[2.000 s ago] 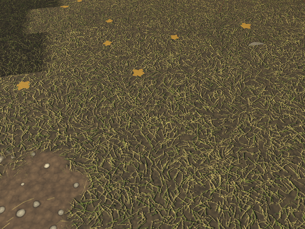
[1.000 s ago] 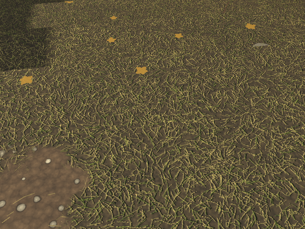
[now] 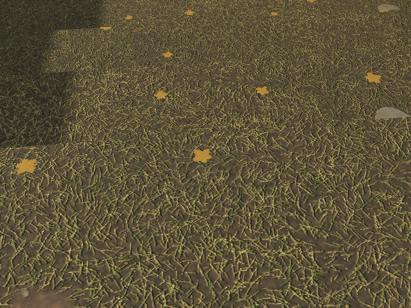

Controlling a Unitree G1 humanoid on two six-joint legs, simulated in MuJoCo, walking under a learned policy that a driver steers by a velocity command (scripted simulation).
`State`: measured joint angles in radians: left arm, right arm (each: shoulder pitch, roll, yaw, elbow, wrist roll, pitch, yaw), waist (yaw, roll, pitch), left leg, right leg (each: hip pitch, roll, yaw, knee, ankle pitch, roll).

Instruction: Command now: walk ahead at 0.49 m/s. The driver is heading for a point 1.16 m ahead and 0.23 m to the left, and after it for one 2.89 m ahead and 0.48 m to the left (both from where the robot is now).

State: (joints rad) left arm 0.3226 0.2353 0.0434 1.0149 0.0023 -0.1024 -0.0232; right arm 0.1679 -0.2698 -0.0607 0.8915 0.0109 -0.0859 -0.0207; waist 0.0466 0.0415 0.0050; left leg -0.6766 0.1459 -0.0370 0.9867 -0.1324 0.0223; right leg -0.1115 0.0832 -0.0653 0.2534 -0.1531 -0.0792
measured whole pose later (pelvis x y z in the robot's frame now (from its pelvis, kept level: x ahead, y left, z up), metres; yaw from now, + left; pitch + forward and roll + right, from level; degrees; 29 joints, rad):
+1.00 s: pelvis +0.59 +0.00 +0.00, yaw +2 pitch +1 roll -1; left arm 0.25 0.20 0.04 0.97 0.07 -0.11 0.00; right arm 0.29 -0.24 -0.04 0.97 -0.07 -0.11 0.06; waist 0.01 0.04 0.03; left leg -0.53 0.05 -0.09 1.15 -0.25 0.10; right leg -0.24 0.03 -0.10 0.37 -0.15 -0.07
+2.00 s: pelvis +1.14 +0.15 -0.01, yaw +30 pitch +3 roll -1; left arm 0.44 0.21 0.01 0.96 0.05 -0.12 0.00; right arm 0.20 -0.25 -0.03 0.80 -0.09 -0.09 0.03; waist 0.08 0.03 -0.06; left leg -0.67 0.04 -0.08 1.11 -0.29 -0.03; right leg -0.25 0.05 -0.03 0.48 -0.28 -0.07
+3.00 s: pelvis +1.71 +0.36 -0.18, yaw -1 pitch +0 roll -2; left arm 0.41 0.24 0.04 0.92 0.08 -0.10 -0.10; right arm -0.02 -0.25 0.03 0.77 -0.06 -0.13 0.04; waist 0.10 0.01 0.00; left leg -0.50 0.03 0.03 0.63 -0.16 0.05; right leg -0.11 0.08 0.12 0.69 -0.51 -0.04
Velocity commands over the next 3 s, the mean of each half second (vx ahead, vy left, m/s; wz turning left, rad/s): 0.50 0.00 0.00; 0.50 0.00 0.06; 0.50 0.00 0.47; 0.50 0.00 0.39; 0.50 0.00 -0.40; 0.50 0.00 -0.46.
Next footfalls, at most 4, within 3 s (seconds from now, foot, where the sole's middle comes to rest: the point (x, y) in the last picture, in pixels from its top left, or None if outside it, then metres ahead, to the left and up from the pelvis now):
0.26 left None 0.35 0.16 -0.78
0.82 right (251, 267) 0.66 -0.08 -0.78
1.38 left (179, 192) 0.97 0.19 -0.78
1.80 right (212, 148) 1.21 0.07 -0.78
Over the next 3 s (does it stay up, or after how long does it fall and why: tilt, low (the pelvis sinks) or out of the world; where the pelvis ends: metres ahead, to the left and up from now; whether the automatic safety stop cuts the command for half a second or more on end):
stays up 1.71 0.36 -0.18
